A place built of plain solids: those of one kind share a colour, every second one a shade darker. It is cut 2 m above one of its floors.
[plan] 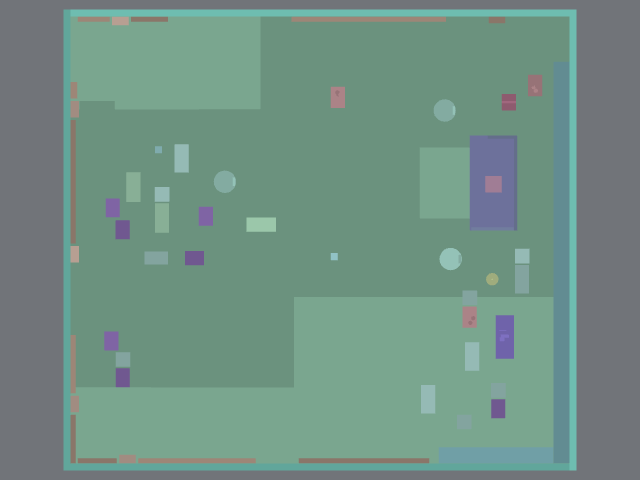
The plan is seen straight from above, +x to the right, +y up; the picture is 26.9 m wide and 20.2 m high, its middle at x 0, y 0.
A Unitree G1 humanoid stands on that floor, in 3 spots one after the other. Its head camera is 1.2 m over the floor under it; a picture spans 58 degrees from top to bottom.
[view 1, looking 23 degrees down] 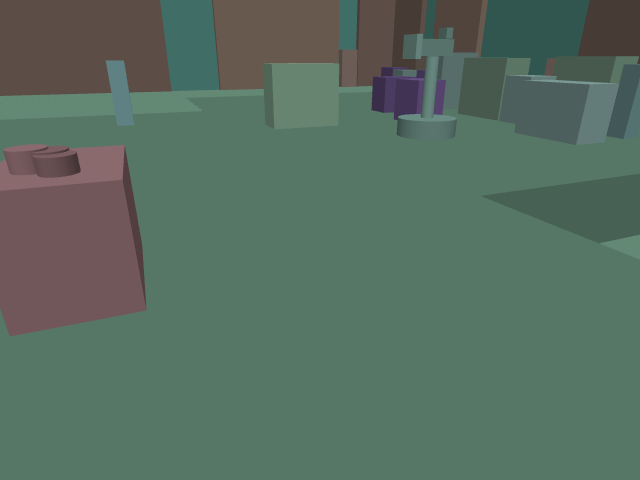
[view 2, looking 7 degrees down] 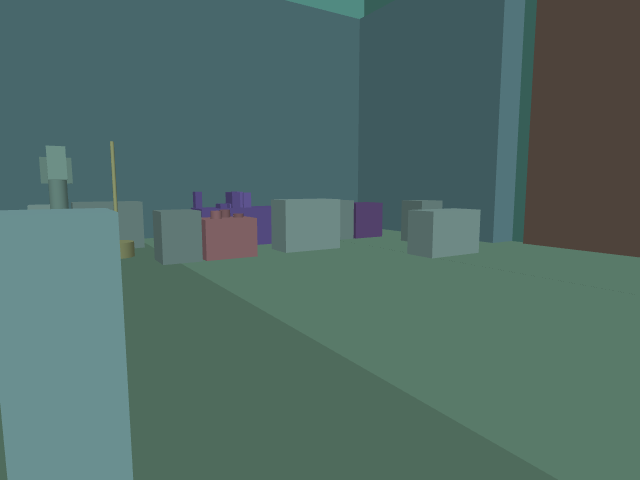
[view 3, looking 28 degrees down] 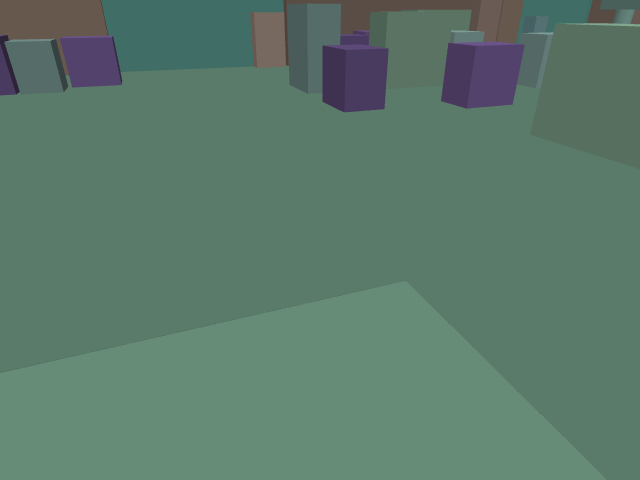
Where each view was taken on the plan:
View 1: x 0.34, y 8.54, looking -112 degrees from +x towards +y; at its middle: floor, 3.07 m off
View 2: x -0.85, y -0.69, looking -32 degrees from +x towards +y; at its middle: case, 8.26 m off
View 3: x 0.46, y -3.45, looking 159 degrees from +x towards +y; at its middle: floor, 2.55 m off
